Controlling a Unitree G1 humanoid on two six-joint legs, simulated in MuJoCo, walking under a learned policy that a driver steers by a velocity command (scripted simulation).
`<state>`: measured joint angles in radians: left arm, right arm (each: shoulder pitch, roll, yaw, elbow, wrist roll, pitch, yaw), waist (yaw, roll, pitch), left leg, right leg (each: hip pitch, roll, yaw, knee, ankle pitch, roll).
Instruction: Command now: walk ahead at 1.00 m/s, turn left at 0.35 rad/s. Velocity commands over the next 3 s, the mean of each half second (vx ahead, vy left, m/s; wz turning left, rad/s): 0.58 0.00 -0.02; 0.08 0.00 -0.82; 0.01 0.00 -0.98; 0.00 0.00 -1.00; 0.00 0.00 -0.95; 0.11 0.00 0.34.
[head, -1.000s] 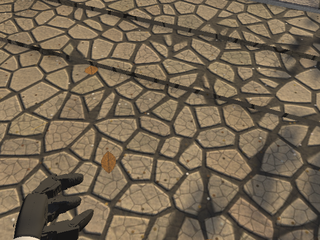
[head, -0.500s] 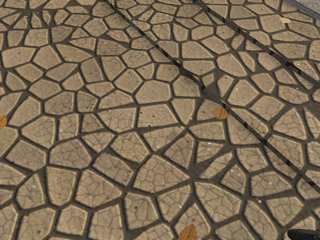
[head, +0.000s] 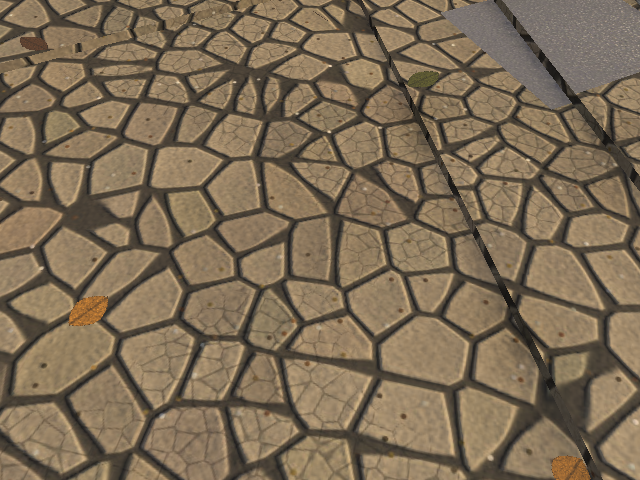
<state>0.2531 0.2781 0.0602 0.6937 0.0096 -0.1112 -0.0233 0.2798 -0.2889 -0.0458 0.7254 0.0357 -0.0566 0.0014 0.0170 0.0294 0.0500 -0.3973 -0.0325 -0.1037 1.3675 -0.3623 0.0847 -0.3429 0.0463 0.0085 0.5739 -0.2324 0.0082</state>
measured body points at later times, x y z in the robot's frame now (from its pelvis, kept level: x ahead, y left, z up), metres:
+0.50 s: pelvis +0.34 +0.04 +0.01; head +0.39 +0.05 +0.45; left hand +0.44 +0.32 -0.12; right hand +0.50 -0.22 -0.08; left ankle +0.44 +0.13 -0.72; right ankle +0.29 -0.11 -0.63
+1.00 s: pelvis +0.42 +0.00 +0.02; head +0.46 -0.05 +0.46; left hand +0.68 +0.20 -0.06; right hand +0.47 -0.34 -0.08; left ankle +0.50 +0.13 -0.66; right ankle +0.41 -0.10 -0.72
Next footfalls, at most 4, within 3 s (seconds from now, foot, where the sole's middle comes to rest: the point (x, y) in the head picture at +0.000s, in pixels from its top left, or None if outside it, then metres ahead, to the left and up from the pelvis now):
0.32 left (268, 473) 0.48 0.13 -0.76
0.80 right None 0.44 -0.12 -0.76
1.20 left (307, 424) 0.59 0.05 -0.76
1.64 right None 0.34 -0.09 -0.76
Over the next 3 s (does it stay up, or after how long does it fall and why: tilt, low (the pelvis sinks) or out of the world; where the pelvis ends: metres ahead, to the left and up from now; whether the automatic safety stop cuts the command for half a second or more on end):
stays up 0.40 -0.09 0.02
